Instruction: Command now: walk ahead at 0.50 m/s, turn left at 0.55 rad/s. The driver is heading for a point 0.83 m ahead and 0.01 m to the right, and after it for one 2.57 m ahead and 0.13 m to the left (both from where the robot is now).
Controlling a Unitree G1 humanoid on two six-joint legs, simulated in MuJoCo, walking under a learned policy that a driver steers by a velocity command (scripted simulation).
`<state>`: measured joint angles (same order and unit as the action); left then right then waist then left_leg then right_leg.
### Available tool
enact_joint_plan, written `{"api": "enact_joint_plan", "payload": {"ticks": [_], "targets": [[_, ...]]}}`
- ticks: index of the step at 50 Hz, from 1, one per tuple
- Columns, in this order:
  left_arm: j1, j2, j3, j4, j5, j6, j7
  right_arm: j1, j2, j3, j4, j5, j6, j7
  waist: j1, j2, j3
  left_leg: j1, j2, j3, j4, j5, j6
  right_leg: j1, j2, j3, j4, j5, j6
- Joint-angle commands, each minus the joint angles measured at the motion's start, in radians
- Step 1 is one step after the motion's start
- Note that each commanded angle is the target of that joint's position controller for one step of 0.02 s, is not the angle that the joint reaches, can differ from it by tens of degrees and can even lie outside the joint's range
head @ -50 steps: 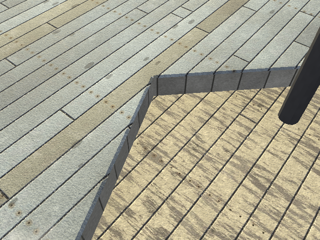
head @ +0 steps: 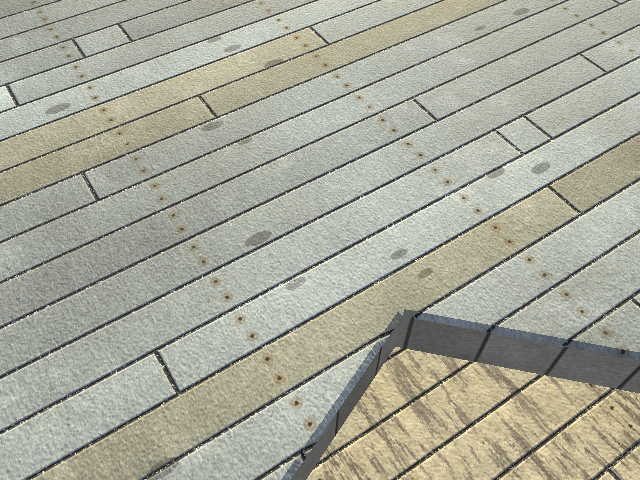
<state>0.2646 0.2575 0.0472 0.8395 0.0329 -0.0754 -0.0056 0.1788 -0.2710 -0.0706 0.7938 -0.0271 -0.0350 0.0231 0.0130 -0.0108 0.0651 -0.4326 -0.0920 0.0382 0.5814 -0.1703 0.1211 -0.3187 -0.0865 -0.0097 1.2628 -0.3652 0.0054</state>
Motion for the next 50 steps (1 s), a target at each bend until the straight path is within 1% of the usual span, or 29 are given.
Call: {"api": "enact_joint_plan", "payload": {"ticks": [1, 4, 8, 12, 16, 18, 19, 20, 21, 22, 23, 25, 27, 30, 32, 34, 37, 38, 39, 40, 41, 42, 44, 45, 46, 47, 48, 49, 50], "targets": [[0.02, 0.082, 0.004, -0.093, 0.027, 0.007, -0.002, 0.119, -0.126, -0.036, -0.014, 0.022, -0.003, -0.018, 0.005, 0.02, -0.131, 0.332, 0.256, -0.351, -0.279, 0.421, 0.138, -0.24, -0.031, 0.045, -0.039, 0.048, 0.018], [0.043, 0.076, -0.003, -0.098, 0.024, 0.035, -0.011, 0.112, -0.14, -0.038, -0.017, 0.02, -0.018, -0.012, 0.029, 0.05, -0.151, 0.258, 0.204, -0.274, -0.292, 0.49, 0.136, -0.172, -0.026, 0.02, -0.128, 0.048, 0.051], [-0.097, 0.059, -0.015, -0.147, 0.015, 0.04, -0.011, 0.171, -0.153, -0.047, -0.017, 0.011, -0.01, -0.011, -0.029, 0.092, -0.097, 0.254, 0.193, -0.316, -0.327, 0.276, 0.127, -0.238, -0.007, 0.001, -0.34, 0.12, 0.067], [-0.172, 0.051, -0.023, -0.176, 0.001, 0.026, -0.011, 0.189, -0.134, -0.042, -0.026, 0.003, -0.008, -0.007, -0.066, 0.118, -0.075, 0.271, 0.2, -0.329, -0.32, 0.221, 0.101, -0.198, 0.021, -0.004, -0.551, 0.231, 0.046], [-0.134, 0.074, -0.015, -0.18, -0.004, 0.004, -0.004, 0.178, -0.136, -0.037, -0.032, 0.0, -0.02, -0.01, -0.042, 0.116, -0.087, 0.279, 0.244, -0.376, -0.245, 0.306, 0.062, -0.051, 0.051, 0.002, -0.685, 0.222, 0.004], [-0.006, 0.081, -0.006, -0.141, 0.007, -0.015, 0.004, 0.155, -0.122, -0.027, -0.039, 0.008, -0.022, -0.015, 0.028, 0.06, -0.117, 0.254, 0.189, -0.358, -0.104, 0.329, 0.026, 0.136, 0.076, -0.022, -0.827, 0.23, -0.019], [0.077, 0.121, 0.005, -0.129, 0.023, -0.028, 0.011, 0.142, -0.072, -0.009, -0.053, 0.013, -0.03, -0.013, 0.071, -0.033, -0.173, 0.204, 0.116, -0.293, 0.093, 0.273, -0.01, 0.254, -0.037, 0.108, -0.894, 0.172, -0.043], [0.132, 0.236, 0.029, -0.128, 0.031, -0.024, 0.016, 0.205, -0.008, 0.008, -0.085, 0.035, -0.033, -0.016, 0.045, -0.254, -0.216, -0.016, -0.02, -0.153, 0.334, -0.087, -0.054, 0.419, -0.241, 0.442, -0.989, 0.11, -0.127], [0.157, 0.241, 0.046, -0.096, 0.009, -0.003, 0.005, 0.263, -0.062, 0.001, -0.062, 0.018, -0.021, -0.022, 0.027, -0.284, -0.179, -0.166, -0.038, -0.1, 0.5, -0.377, -0.063, 0.398, -0.309, 0.647, -1.059, -0.041, -0.204], [0.101, 0.153, 0.026, -0.114, 0.003, 0.007, -0.006, 0.23, -0.085, -0.003, -0.043, -0.007, -0.011, -0.021, 0.008, -0.104, -0.078, -0.195, 0.02, -0.144, 0.602, -0.323, -0.057, 0.298, -0.271, 0.58, -1.064, -0.197, -0.211], [0.043, 0.101, 0.014, -0.12, -0.007, 0.01, -0.012, 0.182, -0.074, -0.001, -0.046, -0.011, -0.009, -0.011, 0.0, -0.057, -0.03, -0.189, 0.048, -0.133, 0.622, -0.257, -0.061, 0.217, -0.217, 0.473, -1.082, -0.2, -0.199], [0.026, 0.071, 0.003, -0.112, 0.003, 0.005, -0.006, 0.141, -0.04, 0.009, -0.06, -0.016, 0.002, -0.002, -0.005, -0.112, -0.019, -0.188, 0.078, -0.071, 0.74, -0.197, -0.067, 0.17, -0.143, 0.317, -1.095, 0.04, -0.188], [0.102, 0.082, 0.009, -0.071, 0.001, -0.01, -0.009, 0.151, -0.016, 0.013, -0.061, -0.02, 0.009, -0.01, -0.003, -0.085, -0.089, -0.266, 0.065, -0.047, 1.018, -0.205, -0.06, 0.212, -0.133, 0.257, -1.044, 0.252, -0.227], [0.191, 0.072, 0.007, -0.009, -0.007, -0.02, -0.007, -0.001, 0.012, 0.025, -0.132, -0.015, 0.01, -0.017, 0.016, -0.043, -0.049, -0.551, 0.096, -0.051, 1.207, -0.224, -0.047, 0.287, -0.142, 0.252, -1.058, 0.131, -0.243], [0.29, 0.04, -0.004, 0.053, -0.001, -0.022, -0.005, -0.099, 0.078, 0.051, -0.177, -0.009, 0.018, -0.033, 0.036, -0.076, -0.027, -0.802, 0.082, -0.034, 1.509, -0.324, -0.029, 0.339, -0.174, 0.296, -1.039, 0.048, -0.276], [0.327, 0.031, -0.012, 0.092, 0.0, -0.03, 0.001, -0.191, 0.111, 0.076, -0.233, -0.005, 0.016, -0.045, 0.021, -0.03, 0.003, -0.968, 0.097, -0.068, 1.588, -0.352, -0.013, 0.335, -0.198, 0.296, -1.051, -0.025, -0.26], [0.302, 0.029, -0.024, 0.134, -0.005, -0.034, 0.006, -0.258, 0.134, 0.104, -0.295, -0.004, 0.019, -0.045, -0.027, -0.017, 0.05, -0.967, 0.118, -0.041, 1.493, -0.321, -0.013, 0.187, -0.15, 0.217, -1.1, -0.061, -0.205], [0.299, 0.026, -0.025, 0.147, -0.019, -0.025, 0.024, -0.322, 0.16, 0.123, -0.337, -0.016, 0.021, -0.036, -0.041, 0.001, 0.056, -0.917, 0.163, -0.015, 1.345, -0.303, -0.014, 0.144, -0.138, 0.204, -1.149, -0.029, -0.19], [0.301, 0.038, -0.024, 0.153, -0.022, -0.02, 0.039, -0.362, 0.159, 0.127, -0.363, -0.013, 0.023, -0.032, -0.03, -0.023, 0.056, -0.903, 0.163, 0.02, 1.305, -0.308, -0.024, 0.145, -0.133, 0.198, -1.205, 0.023, -0.212], [0.288, 0.063, -0.02, 0.138, -0.029, -0.013, 0.043, -0.331, 0.127, 0.126, -0.35, -0.014, 0.032, -0.026, -0.029, 0.009, 0.031, -0.773, 0.177, 0.074, 1.14, -0.274, -0.031, 0.13, -0.113, 0.148, -1.271, 0.138, -0.226], [0.285, 0.077, -0.014, 0.134, -0.033, -0.013, 0.048, -0.332, 0.129, 0.125, -0.354, -0.013, 0.032, -0.025, -0.024, -0.021, 0.023, -0.685, 0.203, 0.049, 1.028, -0.259, -0.024, 0.165, -0.139, 0.135, -1.286, 0.321, -0.226], [0.292, 0.065, -0.017, 0.124, -0.037, -0.011, 0.042, -0.304, 0.125, 0.122, -0.325, -0.003, 0.037, -0.023, -0.006, 0.003, -0.005, -0.576, 0.184, 0.111, 0.936, -0.268, -0.011, 0.191, -0.12, 0.052, -1.276, 0.542, -0.222], [0.248, 0.108, -0.006, 0.104, -0.037, -0.007, 0.033, -0.195, 0.15, 0.122, -0.282, 0.011, 0.039, -0.022, -0.053, -0.08, -0.107, -0.285, 0.11, 0.161, 0.75, -0.324, 0.032, 0.217, -0.113, -0.051, -1.129, 1.173, -0.197], [0.279, 0.123, -0.001, 0.104, -0.037, -0.006, 0.031, -0.143, 0.127, 0.105, -0.25, 0.016, 0.036, -0.025, -0.06, -0.117, -0.185, -0.188, 0.04, 0.209, 0.733, -0.371, 0.04, 0.28, -0.141, -0.052, -1.004, 1.557, -0.193], [0.301, 0.127, 0.001, 0.111, -0.028, -0.007, 0.019, -0.037, 0.093, 0.087, -0.224, 0.032, 0.03, -0.027, -0.115, -0.18, -0.253, -0.061, -0.02, 0.194, 0.638, -0.409, 0.062, 0.331, -0.167, -0.041, -0.82, 1.791, -0.188], [0.248, 0.145, 0.012, 0.092, -0.034, -0.017, 0.006, 0.104, 0.038, 0.062, -0.188, 0.018, 0.019, -0.031, -0.194, -0.205, -0.328, 0.123, 0.008, 0.063, 0.515, -0.37, 0.1, 0.27, -0.152, -0.06, -0.578, 1.766, -0.159], [0.227, 0.1, 0.007, 0.023, -0.075, -0.033, -0.013, 0.241, -0.077, 0.02, -0.144, -0.005, 0.009, -0.037, -0.227, 0.027, -0.414, 0.37, 0.266, -0.438, 0.282, -0.525, 0.193, -0.066, -0.021, -0.056, -0.182, 1.281, -0.095], [0.123, 0.08, 0.028, -0.019, -0.032, -0.035, -0.039, 0.27, -0.154, -0.013, -0.09, 0.005, 0.032, -0.042, -0.22, 0.229, -0.398, 0.367, 0.388, -0.971, -0.193, -0.552, 0.218, -0.282, 0.193, 0.044, 0.157, 0.192, -0.074], [0.169, 0.0, 0.019, -0.052, -0.005, -0.031, -0.041, 0.133, -0.145, -0.013, -0.091, 0.009, 0.024, -0.036, -0.102, 0.13, -0.293, 0.273, 0.46, -0.974, -0.224, -0.605, 0.181, -0.404, 0.152, 0.231, 0.345, 0.15, -0.091]]}}
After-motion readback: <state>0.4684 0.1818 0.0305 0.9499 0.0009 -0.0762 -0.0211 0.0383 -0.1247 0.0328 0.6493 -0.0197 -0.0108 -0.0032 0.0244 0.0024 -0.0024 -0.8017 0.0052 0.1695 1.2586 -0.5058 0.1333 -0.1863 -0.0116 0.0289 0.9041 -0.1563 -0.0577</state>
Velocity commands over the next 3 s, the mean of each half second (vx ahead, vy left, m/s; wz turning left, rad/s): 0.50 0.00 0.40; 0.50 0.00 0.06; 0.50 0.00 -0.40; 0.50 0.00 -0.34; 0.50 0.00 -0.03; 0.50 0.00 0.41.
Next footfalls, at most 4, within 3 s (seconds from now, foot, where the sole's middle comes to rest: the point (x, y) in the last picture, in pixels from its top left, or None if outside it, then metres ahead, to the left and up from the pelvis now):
0.38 right None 0.31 -0.12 -0.76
0.94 left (267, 387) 0.56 0.13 -0.61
1.52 right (330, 249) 0.88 0.01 -0.61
1.88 left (241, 170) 1.12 0.23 -0.61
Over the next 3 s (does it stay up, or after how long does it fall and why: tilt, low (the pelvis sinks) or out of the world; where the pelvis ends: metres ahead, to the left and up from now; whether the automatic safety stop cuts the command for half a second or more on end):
stays up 1.51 0.08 0.15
